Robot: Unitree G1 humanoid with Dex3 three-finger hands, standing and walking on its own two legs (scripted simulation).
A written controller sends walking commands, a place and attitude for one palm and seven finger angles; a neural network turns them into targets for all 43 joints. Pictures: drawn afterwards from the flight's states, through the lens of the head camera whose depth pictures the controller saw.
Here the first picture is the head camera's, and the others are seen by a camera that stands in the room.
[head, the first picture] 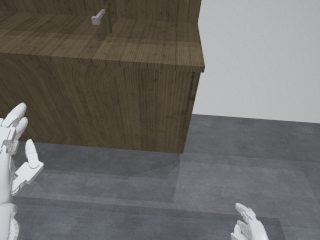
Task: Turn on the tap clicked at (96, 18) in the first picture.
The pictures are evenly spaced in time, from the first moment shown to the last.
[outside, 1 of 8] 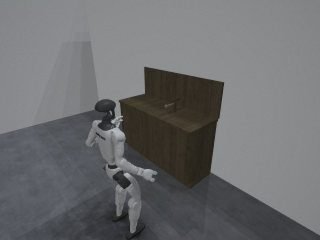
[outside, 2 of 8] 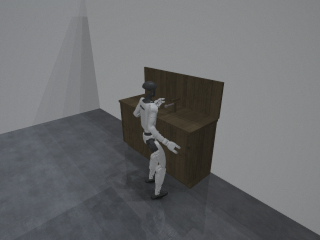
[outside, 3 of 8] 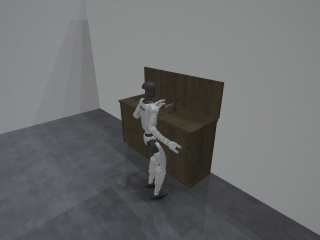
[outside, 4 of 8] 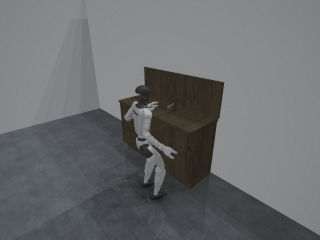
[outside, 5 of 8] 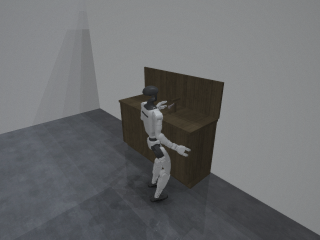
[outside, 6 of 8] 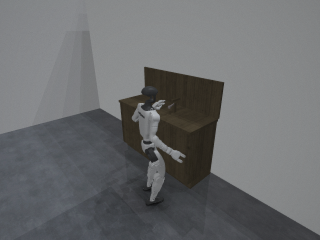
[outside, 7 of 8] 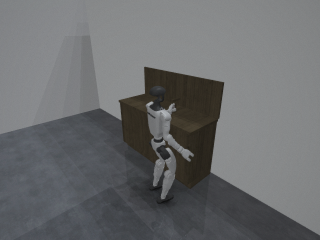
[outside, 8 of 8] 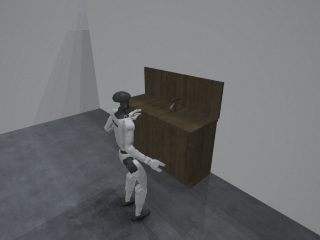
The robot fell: no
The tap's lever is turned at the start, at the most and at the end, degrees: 0 71 28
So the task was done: no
